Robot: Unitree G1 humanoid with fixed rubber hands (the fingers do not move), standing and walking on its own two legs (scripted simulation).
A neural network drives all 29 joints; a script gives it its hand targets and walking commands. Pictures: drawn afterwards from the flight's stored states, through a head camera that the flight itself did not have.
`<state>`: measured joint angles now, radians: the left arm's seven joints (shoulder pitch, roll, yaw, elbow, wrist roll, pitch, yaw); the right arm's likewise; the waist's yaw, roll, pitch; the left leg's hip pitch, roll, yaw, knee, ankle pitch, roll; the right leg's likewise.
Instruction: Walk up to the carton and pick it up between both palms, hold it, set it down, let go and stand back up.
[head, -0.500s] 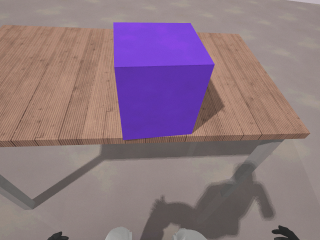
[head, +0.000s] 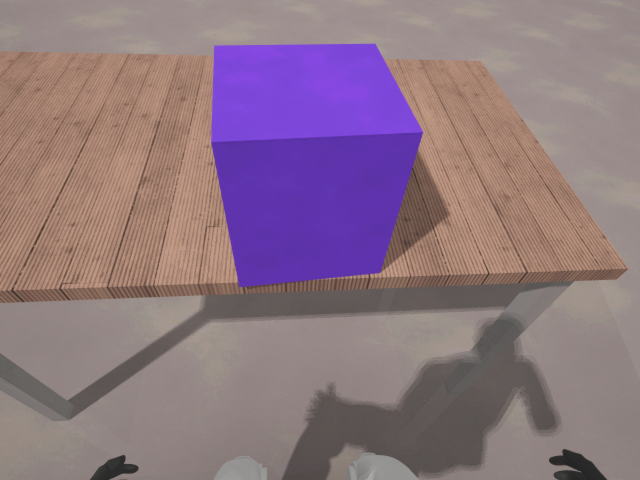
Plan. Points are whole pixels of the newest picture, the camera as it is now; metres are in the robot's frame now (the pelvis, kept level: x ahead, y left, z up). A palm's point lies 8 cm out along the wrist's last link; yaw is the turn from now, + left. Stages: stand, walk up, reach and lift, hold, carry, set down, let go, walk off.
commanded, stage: walk up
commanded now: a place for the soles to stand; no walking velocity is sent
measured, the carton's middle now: (304, 169) +0.50 +0.04 +0.12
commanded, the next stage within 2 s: none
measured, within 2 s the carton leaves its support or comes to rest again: neither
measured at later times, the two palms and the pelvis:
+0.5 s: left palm out of the picture +0.11 +0.29 -0.10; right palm out of the picture +0.09 -0.33 -0.05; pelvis +0.00 +0.00 +0.00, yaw +0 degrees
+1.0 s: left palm out of the picture +0.12 +0.27 -0.10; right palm out of the picture +0.10 -0.34 -0.05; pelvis +0.01 -0.02 +0.00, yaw +0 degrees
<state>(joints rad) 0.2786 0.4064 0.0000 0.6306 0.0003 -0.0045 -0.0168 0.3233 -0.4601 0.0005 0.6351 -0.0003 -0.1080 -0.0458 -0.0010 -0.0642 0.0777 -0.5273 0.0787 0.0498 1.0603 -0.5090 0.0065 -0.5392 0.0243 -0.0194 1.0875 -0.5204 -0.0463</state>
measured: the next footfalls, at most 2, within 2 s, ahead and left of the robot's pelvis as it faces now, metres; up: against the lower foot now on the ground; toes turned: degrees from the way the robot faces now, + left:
left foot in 0.36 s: +0.10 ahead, +0.13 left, +0.00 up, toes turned +6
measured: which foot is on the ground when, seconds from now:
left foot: down 0.00-0.12, up 0.14-0.34, down 0.36-1.00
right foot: down 0.00-1.00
